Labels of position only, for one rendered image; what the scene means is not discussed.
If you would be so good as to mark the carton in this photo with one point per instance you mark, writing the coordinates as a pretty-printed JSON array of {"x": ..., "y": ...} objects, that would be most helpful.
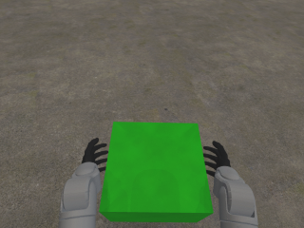
[{"x": 155, "y": 172}]

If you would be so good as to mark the robot left hand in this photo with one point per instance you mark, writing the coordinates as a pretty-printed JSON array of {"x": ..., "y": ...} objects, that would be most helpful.
[{"x": 90, "y": 155}]

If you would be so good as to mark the left robot forearm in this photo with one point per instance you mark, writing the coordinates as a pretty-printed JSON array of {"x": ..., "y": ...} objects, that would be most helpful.
[{"x": 78, "y": 205}]

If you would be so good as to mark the right robot forearm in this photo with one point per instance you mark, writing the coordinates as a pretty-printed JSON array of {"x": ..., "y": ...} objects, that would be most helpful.
[{"x": 236, "y": 201}]

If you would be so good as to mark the robot right hand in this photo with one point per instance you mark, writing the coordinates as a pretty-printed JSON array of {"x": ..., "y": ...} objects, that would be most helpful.
[{"x": 221, "y": 159}]

